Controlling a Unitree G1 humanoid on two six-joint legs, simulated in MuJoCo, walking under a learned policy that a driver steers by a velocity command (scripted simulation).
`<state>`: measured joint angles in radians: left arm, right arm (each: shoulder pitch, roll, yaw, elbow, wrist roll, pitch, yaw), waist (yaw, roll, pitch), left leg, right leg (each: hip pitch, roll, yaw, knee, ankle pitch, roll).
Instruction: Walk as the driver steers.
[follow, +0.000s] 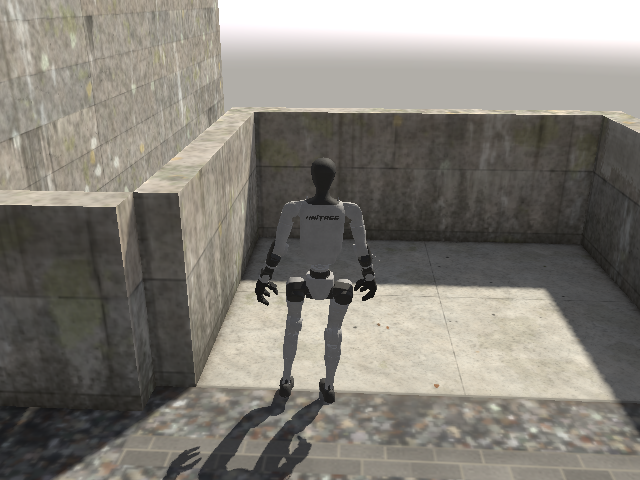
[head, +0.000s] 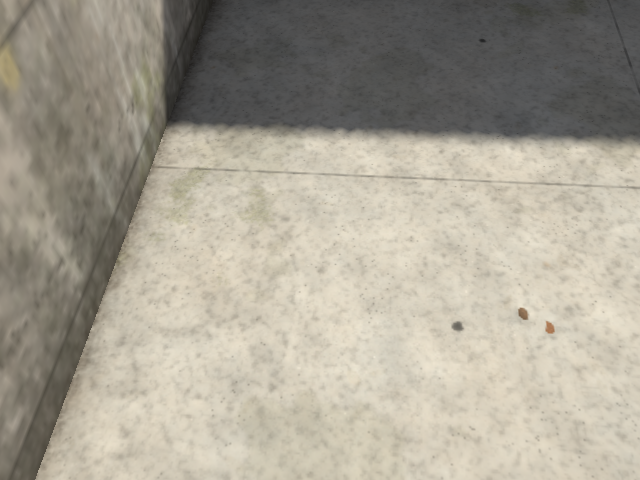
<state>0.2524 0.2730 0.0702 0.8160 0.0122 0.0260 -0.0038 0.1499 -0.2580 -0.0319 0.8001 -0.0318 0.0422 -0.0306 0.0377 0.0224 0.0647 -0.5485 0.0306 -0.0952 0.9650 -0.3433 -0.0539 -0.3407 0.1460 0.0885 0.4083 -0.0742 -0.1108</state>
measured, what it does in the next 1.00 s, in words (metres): walks ahead, turning right: left foot, then right foot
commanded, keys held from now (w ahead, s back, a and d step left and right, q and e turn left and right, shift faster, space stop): e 0.10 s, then w+e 0.18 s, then w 0.72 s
